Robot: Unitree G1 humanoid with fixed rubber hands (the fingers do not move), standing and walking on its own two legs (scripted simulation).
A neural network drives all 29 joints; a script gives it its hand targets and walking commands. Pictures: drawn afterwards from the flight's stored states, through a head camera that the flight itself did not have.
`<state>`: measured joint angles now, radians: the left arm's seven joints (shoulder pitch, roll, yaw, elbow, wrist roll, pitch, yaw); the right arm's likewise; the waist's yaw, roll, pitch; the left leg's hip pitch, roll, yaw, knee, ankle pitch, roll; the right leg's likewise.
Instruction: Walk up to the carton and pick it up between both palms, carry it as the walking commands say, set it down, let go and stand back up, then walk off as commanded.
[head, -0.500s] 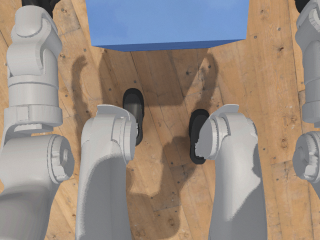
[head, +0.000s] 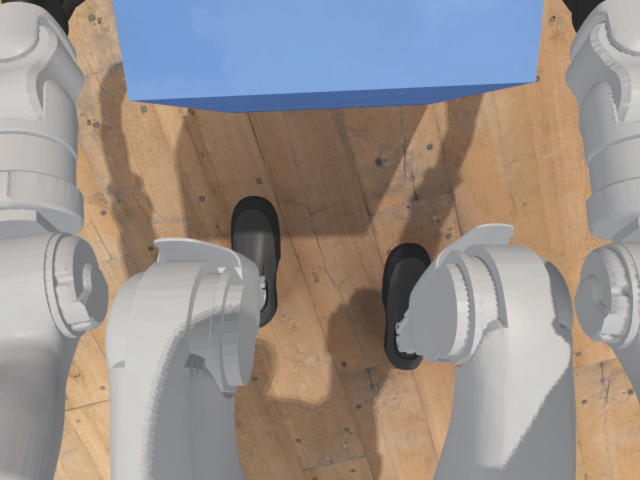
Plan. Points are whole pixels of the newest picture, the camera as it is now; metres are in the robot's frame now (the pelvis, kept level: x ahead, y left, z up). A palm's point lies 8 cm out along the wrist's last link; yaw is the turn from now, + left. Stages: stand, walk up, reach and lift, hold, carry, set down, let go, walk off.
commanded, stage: reach and lift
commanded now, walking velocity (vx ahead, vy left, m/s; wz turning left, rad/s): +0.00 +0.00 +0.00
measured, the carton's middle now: (326, 28) +0.51 +0.01 -0.22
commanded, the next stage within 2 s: none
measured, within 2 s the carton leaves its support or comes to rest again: leaves its support in 1.86 s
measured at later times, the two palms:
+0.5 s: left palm out of the picture +0.54 +0.24 -0.16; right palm out of the picture +0.54 -0.20 -0.18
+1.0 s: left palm out of the picture +0.55 +0.20 -0.16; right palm out of the picture +0.53 -0.17 -0.17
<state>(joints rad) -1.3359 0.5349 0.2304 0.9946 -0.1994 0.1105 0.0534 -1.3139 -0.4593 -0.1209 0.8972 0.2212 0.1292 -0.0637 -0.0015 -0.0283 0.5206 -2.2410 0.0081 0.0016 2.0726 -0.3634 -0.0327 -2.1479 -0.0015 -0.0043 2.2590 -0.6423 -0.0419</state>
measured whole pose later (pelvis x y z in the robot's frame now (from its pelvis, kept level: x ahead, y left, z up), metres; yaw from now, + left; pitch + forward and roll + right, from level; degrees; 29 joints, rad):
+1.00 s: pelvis +0.01 +0.00 -0.01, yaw +0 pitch +35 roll +2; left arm -1.38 0.40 0.12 1.14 -0.25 0.04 0.05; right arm -1.32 -0.32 -0.08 1.04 0.24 0.05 -0.07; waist 0.00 -0.02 0.32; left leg -2.34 0.01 0.00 2.11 -0.39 -0.03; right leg -2.23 0.00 0.00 2.28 -0.67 -0.03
